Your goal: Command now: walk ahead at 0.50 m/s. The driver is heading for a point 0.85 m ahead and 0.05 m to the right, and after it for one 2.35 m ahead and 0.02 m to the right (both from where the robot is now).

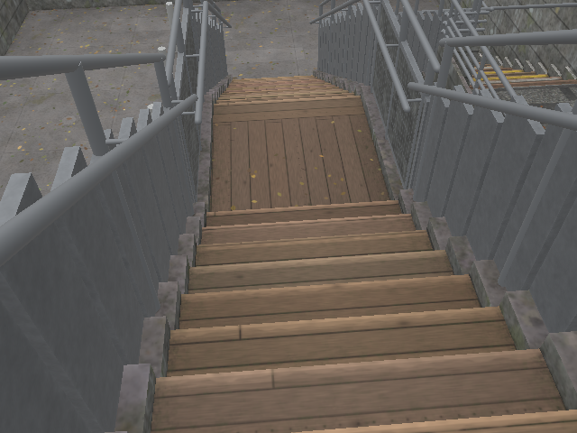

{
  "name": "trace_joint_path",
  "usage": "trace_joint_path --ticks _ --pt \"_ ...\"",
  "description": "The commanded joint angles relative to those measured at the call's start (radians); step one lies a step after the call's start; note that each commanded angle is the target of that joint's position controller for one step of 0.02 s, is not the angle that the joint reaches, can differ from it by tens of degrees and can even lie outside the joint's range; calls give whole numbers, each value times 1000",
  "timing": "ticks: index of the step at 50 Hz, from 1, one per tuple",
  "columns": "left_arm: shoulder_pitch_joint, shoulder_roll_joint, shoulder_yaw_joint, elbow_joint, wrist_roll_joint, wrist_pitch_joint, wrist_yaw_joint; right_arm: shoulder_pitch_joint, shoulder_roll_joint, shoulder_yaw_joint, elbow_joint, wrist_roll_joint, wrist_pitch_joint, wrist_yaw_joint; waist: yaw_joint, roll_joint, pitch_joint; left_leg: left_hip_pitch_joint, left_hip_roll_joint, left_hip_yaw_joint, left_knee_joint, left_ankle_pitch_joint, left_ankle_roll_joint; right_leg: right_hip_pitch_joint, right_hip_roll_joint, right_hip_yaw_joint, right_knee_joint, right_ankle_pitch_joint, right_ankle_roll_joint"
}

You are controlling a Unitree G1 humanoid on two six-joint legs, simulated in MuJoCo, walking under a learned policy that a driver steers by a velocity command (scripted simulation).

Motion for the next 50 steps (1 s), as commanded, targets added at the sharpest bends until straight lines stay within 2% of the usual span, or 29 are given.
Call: trace_joint_path --ticks 1,4,8,9,10,11,12,13,14,16,17,19,21,23,24,25,28,33,35,36,37,38,39,40,42,43,44,47,50 --pt "-13 15 -27 -1 -13 -6 10 76 20 20 -37 20 -23 -44 -34 -40 96 -65 203 -210 40 215 114 8 -38 43 -485 541 17" --pt "-55 42 -24 -31 -29 8 11 36 -92 18 -65 -20 12 23 26 79 197 -389 244 -282 -17 155 149 391 12 -4 -375 278 45" --pt "-155 56 -34 -66 -40 8 19 128 -157 -7 -34 4 55 5 -51 18 230 15 303 -422 145 323 175 325 4 10 -741 24 30" --pt "59 70 -23 29 -63 -9 27 101 -181 -16 -17 -18 69 29 33 -23 151 -64 262 -341 334 371 140 630 16 -12 -779 138 23" --pt "308 197 33 92 -73 -23 23 137 -177 -33 -6 -40 58 78 113 -78 48 -232 142 -207 558 578 81 984 65 -102 -598 276 -26" --pt "489 291 65 92 -47 -16 4 304 -38 -12 35 -33 38 102 133 -238 -233 -531 59 -122 983 66 -16 1498 -120 30 -321 771 -246" --pt "596 283 79 131 -20 6 -1 191 -53 -4 -23 9 37 121 219 -239 -328 -734 20 -80 1377 -416 -40 1616 -276 244 -367 756 -353" --pt "598 252 79 122 -10 19 5 -4 -109 -20 -109 52 33 108 274 -102 -236 -938 30 -128 1388 -357 -43 1497 -322 440 -502 304 -350" --pt "517 224 77 137 -24 23 10 -99 -113 -22 -134 73 32 69 223 12 -17 -989 98 -131 1309 -210 -26 1190 -318 419 -601 -77 -302" --pt "319 15 0 85 -6 31 10 -68 -83 -18 -101 24 24 15 74 102 139 -758 202 -247 976 114 20 648 -250 348 -685 -415 -273" --pt "199 -112 -49 57 -6 -2 41 -114 -6 -1 -119 -23 20 1 6 121 181 -636 274 -288 633 414 57 448 -146 255 -727 -394 -210" --pt "221 -38 -38 54 -56 -38 58 -150 -32 -18 -90 -34 30 26 45 29 162 -461 222 -169 396 604 38 323 -88 126 -757 -380 -243" --pt "323 11 -30 95 -16 -43 54 -86 -25 -9 -78 -39 29 50 28 19 115 -430 212 -173 460 674 5 280 -90 149 -616 -270 -254" --pt "456 -54 -55 150 -22 -60 70 -228 -53 -3 -134 -37 26 45 111 29 125 -714 269 -259 201 851 -40 589 -142 224 -541 -213 -247" --pt "436 -81 -66 142 -28 -63 79 -272 -77 1 -137 -26 24 36 123 92 123 -615 273 -261 -6 1040 -44 525 -90 157 -467 -320 -193" --pt "442 -87 -78 151 -24 -59 65 -271 -65 5 -140 -28 25 31 96 37 138 -374 226 -196 20 1076 -45 300 -52 128 -480 -389 -192" --pt "332 -3 -68 105 -3 -53 38 -369 -139 -6 -222 -36 65 43 55 9 182 -89 176 -130 61 960 -38 58 -24 114 -472 -615 -168" --pt "506 58 -27 162 -51 -22 83 -528 -137 12 -284 -12 60 35 171 -2 229 -226 177 -100 -406 672 -16 589 -116 251 -222 -398 -155" --pt "486 92 -11 183 -30 5 38 -231 -212 -39 -161 21 39 37 37 98 97 235 131 -19 -473 843 15 493 14 104 122 -288 -87" --pt "520 53 -10 206 3 16 -9 82 -305 -83 -82 0 39 38 -73 191 -40 616 226 -103 -362 1106 105 258 63 53 485 -408 -8" --pt "660 -55 -14 217 -25 11 -43 206 -377 -107 -59 -12 60 51 -40 365 -279 985 411 -203 -28 1534 285 -4 151 -48 949 -996 50" --pt "445 47 12 120 -66 -5 -61 288 -360 -108 -28 -32 61 59 -110 282 -203 954 457 -345 -78 1496 313 -267 160 -60 1156 -1008 52" --pt "235 30 -1 -4 -92 -17 -48 246 -354 -114 -19 -14 54 64 -132 255 -96 867 541 -479 -206 985 339 -516 119 -46 1097 -930 47" --pt "165 4 -16 -26 -75 -21 -21 128 -188 -70 -40 -5 49 49 -76 71 11 657 539 -472 -276 571 273 -541 31 40 896 -732 16" --pt "127 -70 -32 -22 -18 -32 19 -72 10 1 -82 -14 15 12 68 -20 120 124 367 -278 -299 533 202 -233 -67 110 411 -361 -64" --pt "109 -56 -24 -20 -4 -20 24 -172 -2 6 -105 -17 -2 8 103 49 185 -106 315 -245 -338 524 216 -80 -67 75 287 -287 -79" --pt "149 -11 -4 21 5 -9 8 -200 -18 5 -124 16 -11 2 99 8 157 -240 273 -170 -350 463 217 70 -35 33 59 -86 -61" --pt "243 -21 -2 43 -3 2 -13 -73 -120 -9 -66 -3 -14 15 134 95 106 -439 257 -186 -193 550 229 296 56 -67 178 -40 15" --pt "-69 0 -26 -30 -11 1 9 197 21 24 58 5 -27 -46 -49 21 152 130 311 -357 17 312 182 -255 -63 103 -336 342 48"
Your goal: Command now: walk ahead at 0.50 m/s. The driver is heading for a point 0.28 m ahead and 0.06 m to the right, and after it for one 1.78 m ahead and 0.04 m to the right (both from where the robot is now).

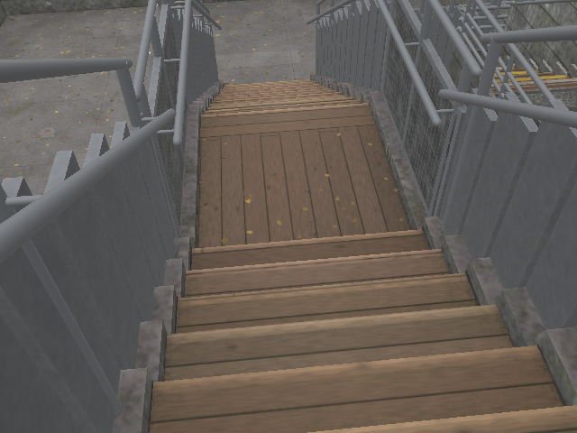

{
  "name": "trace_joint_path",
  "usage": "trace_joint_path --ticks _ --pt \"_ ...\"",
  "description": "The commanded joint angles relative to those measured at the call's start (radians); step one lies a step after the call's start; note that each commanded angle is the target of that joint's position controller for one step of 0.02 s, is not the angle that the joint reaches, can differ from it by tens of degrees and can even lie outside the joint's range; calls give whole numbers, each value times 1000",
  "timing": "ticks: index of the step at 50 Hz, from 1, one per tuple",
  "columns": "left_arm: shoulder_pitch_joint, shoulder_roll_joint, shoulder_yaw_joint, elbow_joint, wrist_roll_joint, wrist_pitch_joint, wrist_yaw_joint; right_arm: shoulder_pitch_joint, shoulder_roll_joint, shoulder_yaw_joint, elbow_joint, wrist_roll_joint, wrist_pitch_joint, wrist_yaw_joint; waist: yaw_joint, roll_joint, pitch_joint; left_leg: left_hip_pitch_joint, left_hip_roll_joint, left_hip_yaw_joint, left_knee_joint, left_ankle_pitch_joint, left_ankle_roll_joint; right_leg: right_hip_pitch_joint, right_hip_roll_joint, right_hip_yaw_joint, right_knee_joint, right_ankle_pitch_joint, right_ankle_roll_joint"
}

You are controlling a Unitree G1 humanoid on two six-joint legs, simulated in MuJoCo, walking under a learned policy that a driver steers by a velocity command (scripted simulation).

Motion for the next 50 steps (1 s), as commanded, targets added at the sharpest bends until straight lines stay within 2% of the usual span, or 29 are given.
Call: trace_joint_path --ticks 1,3,4,5,6,7,8,9,10,11,12,13,14,15,16,17,18,19,20,21,22,24,25,26,28,30,32,35,50 --pt "-38 -6 -27 -14 -12 -1 10 130 28 27 -2 6 -7 -38 -24 4 106 -28 238 -288 -1 257 159 -40 -33 28 -378 389 25" --pt "-98 19 -24 -48 -27 8 13 18 -28 21 -55 -21 20 9 17 54 174 -464 199 -237 -90 146 139 417 28 -82 -290 314 17" --pt "-72 33 -23 -41 -18 16 -2 25 -78 13 -60 -18 26 30 35 69 194 -464 223 -262 -78 179 137 465 37 -75 -258 189 19" --pt "-65 72 -13 -51 -39 14 -3 30 -102 7 -65 -14 28 34 39 24 243 -362 274 -354 -52 260 148 415 3 -3 -338 89 19" --pt "-133 89 -10 -67 -37 14 0 51 -118 -1 -63 6 37 23 -5 17 264 -174 284 -377 3 330 140 328 -7 11 -509 -4 21" --pt "-160 83 -13 -60 -48 20 13 122 -141 -25 -29 6 49 10 -43 0 247 1 238 -333 65 499 97 336 26 -8 -669 -17 3" --pt "-63 73 -9 -26 -68 4 19 101 -168 -32 -37 9 60 13 -6 12 212 -22 223 -330 193 614 105 525 30 -30 -818 65 -7" --pt "204 127 25 79 -87 -13 29 133 -198 -44 -6 -29 75 60 82 -39 109 -130 173 -239 420 676 72 873 61 -89 -724 222 -27" --pt "490 237 49 123 -60 -16 16 297 -3 -14 40 -32 60 112 114 -180 -152 -475 81 -151 771 342 -30 1445 -119 -12 -379 917 -223" --pt "566 247 71 124 -37 2 -19 273 -10 -10 -9 31 53 119 183 -255 -385 -622 35 -52 1278 -428 -86 1662 -369 143 -276 1103 -403" --pt "587 235 88 130 -17 19 -2 16 -80 -31 -107 73 58 117 255 -102 -283 -779 57 -87 1316 -439 -102 1519 -365 234 -362 952 -363" --pt "501 205 78 116 -28 32 9 -113 -72 -29 -142 92 69 105 202 18 -125 -786 110 -97 1198 -355 -96 1258 -349 214 -453 639 -295" --pt "264 69 24 46 -59 35 3 -122 -12 -2 -147 81 71 96 93 117 -21 -651 185 -175 954 -239 -93 921 -297 159 -538 300 -212" --pt "198 12 -6 44 -72 39 -4 -75 17 6 -122 72 65 90 18 62 99 -467 208 -184 823 -186 -107 617 -263 92 -579 362 -173" --pt "216 -11 -14 39 -71 18 10 8 20 -1 -84 41 55 77 -11 7 127 -342 217 -168 647 90 -83 437 -168 21 -625 295 -186" --pt "223 -7 -13 49 -68 -1 7 53 -10 -17 -57 38 55 74 -24 -40 146 -267 190 -138 636 194 -93 323 -138 15 -635 246 -198" --pt "199 -3 -17 43 -66 -25 16 77 -29 -34 -29 14 59 77 -29 91 134 -220 207 -151 396 496 -96 261 -115 -15 -619 121 -203" --pt "198 66 -6 50 -59 -42 24 18 -46 -56 -47 -6 55 75 -28 42 93 -131 190 -113 321 595 -103 241 -85 -13 -619 139 -182" --pt "133 104 1 30 -50 -47 19 2 -36 -57 -60 -6 59 75 -53 -7 61 -32 175 -99 301 624 -112 175 -61 -27 -575 149 -160" --pt "92 110 1 16 -59 -44 11 27 -63 -71 -64 1 54 70 -80 -38 33 46 152 -91 313 570 -121 147 -74 -16 -546 201 -152" --pt "37 93 -4 2 -42 -39 0 77 -43 -66 -52 -1 53 66 -110 -45 38 105 160 -118 343 565 -119 115 -96 -6 -494 194 -164" --pt "-8 55 -23 -10 -61 -31 -26 192 -71 -89 -20 27 48 56 -153 18 44 253 134 -71 232 516 -141 94 -70 -24 -363 178 -122" --pt "129 38 -8 24 -139 -19 -43 -22 -103 -83 -78 72 46 48 -46 115 47 131 176 -114 -81 701 -123 291 -39 -26 -378 -36 -44" --pt "302 90 26 50 -158 3 -32 -214 -162 -78 -128 87 49 53 108 159 59 18 183 -168 -175 684 -64 447 46 -74 -391 -272 15" --pt "307 104 51 54 -126 28 -1 -309 -203 -89 -162 81 52 58 138 109 28 55 143 -96 -216 472 -66 490 69 -87 -396 -467 27" --pt "256 56 43 66 -114 15 12 -287 -162 -92 -137 90 53 88 109 85 142 -149 155 -152 -278 202 -31 540 105 -152 -437 -572 48" --pt "212 38 40 73 -124 5 11 -289 -196 -112 -136 94 57 91 77 74 132 -121 138 -118 -254 308 -27 578 95 -127 -445 -435 43" --pt "186 57 46 77 -123 -6 3 -259 -144 -101 -121 87 62 77 57 50 47 -40 118 -73 -186 558 -44 656 78 -109 -438 -130 17" --pt "172 57 39 153 -111 12 16 -318 -203 -130 -119 72 68 92 43 30 72 34 100 -65 -217 570 -35 613 83 -116 -426 -287 53"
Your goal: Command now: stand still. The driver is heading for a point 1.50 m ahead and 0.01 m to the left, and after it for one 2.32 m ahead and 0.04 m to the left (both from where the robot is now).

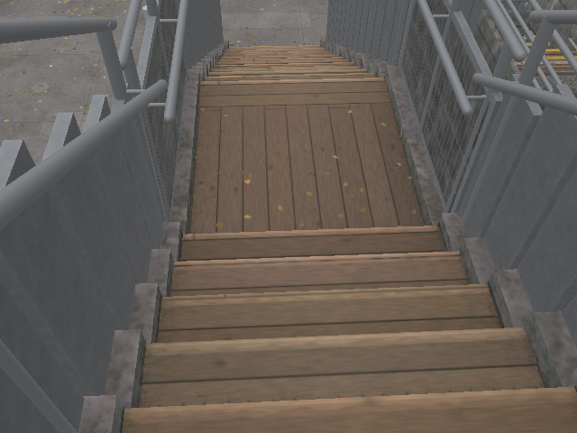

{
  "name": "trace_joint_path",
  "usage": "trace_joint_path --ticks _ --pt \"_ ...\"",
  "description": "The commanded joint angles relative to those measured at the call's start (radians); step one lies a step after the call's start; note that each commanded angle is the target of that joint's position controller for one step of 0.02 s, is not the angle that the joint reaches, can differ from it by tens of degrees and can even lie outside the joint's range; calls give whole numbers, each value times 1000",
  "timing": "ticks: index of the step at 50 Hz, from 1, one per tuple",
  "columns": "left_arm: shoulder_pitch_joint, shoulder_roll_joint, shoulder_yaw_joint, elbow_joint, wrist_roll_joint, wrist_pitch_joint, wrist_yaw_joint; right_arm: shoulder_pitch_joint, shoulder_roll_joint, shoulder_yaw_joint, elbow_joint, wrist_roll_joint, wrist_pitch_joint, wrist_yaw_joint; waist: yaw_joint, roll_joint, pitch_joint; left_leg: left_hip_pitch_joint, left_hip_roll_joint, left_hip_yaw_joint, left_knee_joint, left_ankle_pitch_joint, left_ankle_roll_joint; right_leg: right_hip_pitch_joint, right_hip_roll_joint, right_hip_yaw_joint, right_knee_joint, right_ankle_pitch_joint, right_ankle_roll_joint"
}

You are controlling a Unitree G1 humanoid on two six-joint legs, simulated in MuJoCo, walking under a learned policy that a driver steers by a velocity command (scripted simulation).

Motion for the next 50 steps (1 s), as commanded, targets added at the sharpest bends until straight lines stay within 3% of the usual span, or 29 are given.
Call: trace_joint_path --ticks 1,9,11,16,25,50 --pt "55 95 15 -1 0 -6 8 52 -122 -28 -24 -3 -8 0 -10 8 -29 6 4 7 -73 406 34 35 -1 6 -56 326 2" --pt "80 89 9 37 2 -1 13 76 -113 -26 -9 2 -10 -1 -6 9 -4 5 2 -2 -74 383 40 28 -9 -1 -54 293 14" --pt "89 84 7 43 0 0 15 82 -83 -16 -6 0 -8 -2 -6 14 0 6 5 -9 -83 357 43 28 -12 1 -61 273 17" --pt "61 87 5 39 6 1 13 88 -110 -16 -5 -3 -6 -6 -6 11 25 -6 4 -7 -94 352 46 30 -11 -1 -64 277 15" --pt "81 87 5 54 10 9 13 133 -91 -5 8 1 -8 -6 4 7 31 -11 3 -12 -111 315 47 34 -19 -1 -69 253 16" --pt "96 86 -7 55 12 14 13 186 -91 8 -1 -3 3 -10 4 7 46 -21 -1 -7 -129 269 53 41 -16 2 -101 246 1"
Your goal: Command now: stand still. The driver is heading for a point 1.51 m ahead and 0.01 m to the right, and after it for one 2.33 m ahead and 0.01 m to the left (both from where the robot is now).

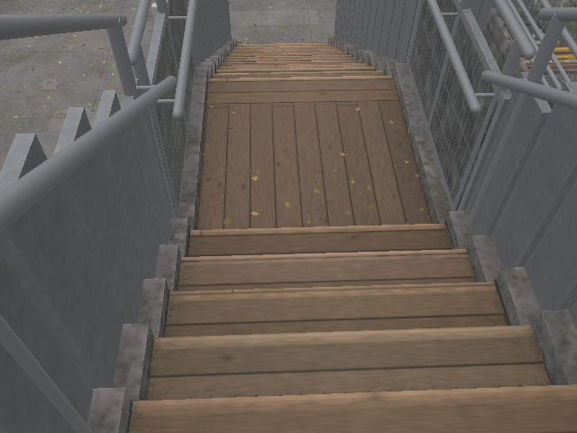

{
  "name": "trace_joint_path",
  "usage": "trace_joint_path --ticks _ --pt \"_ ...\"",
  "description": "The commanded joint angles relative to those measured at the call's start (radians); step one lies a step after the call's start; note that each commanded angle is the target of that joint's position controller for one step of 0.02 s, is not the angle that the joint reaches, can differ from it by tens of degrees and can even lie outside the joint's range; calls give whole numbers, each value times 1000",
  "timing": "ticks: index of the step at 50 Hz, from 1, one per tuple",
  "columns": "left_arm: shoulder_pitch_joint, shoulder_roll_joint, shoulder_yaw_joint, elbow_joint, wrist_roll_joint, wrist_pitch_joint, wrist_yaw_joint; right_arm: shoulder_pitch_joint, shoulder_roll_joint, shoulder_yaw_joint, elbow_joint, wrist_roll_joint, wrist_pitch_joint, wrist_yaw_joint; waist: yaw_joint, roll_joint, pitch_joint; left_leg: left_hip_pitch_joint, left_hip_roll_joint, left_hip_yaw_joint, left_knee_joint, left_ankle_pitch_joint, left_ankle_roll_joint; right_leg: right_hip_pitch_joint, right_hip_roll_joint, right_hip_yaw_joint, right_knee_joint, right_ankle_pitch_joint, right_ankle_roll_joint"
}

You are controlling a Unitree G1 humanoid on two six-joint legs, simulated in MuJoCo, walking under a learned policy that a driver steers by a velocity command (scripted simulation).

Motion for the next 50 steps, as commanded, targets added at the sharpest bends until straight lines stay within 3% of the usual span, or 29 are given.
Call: trace_joint_path --ticks 1,43,44,46,47,48,49,50 --pt "76 95 12 -6 0 -3 2 81 -102 -16 -20 1 -5 -1 0 6 13 -47 14 -8 -106 245 41 14 -1 4 -85 227 -8" --pt "112 92 -4 4 2 10 7 163 -92 9 -21 5 1 0 10 6 26 -39 9 -10 -127 265 33 -1 -5 1 -94 201 4" --pt "124 108 3 5 7 11 11 185 -111 2 -15 1 3 -4 7 14 28 -37 18 -24 -156 150 52 -6 1 -6 -96 93 -2" --pt "113 153 30 -17 36 10 35 226 -194 -35 -12 -32 2 -25 -23 60 96 -63 86 -137 -248 -311 156 -103 14 -10 -45 -255 -37" --pt "92 135 33 -35 46 3 49 268 -193 -44 -5 -48 -2 -39 -49 91 125 -45 153 -242 -292 -451 225 -187 6 14 17 -313 -59" --pt "72 79 21 -57 49 -10 62 322 -163 -42 11 -58 -4 -54 -78 130 120 29 244 -384 -343 -487 309 -263 16 30 103 -263 -64" --pt "50 35 14 -82 52 -28 72 333 -116 -30 15 -57 -6 -67 -83 138 127 75 311 -468 -371 -447 355 -306 19 40 126 -173 -67" --pt "23 15 9 -104 44 -46 77 306 -96 -24 6 -54 -8 -75 -78 114 126 72 338 -483 -375 -385 369 -294 14 48 102 -109 -68"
